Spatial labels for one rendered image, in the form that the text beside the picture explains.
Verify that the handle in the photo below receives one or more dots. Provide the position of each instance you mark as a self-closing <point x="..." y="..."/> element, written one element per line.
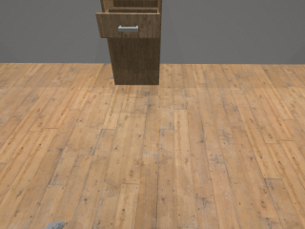
<point x="128" y="29"/>

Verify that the cabinet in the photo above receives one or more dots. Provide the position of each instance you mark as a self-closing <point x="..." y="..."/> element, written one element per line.
<point x="135" y="61"/>

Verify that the drawer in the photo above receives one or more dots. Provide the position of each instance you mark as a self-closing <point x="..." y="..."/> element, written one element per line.
<point x="147" y="20"/>

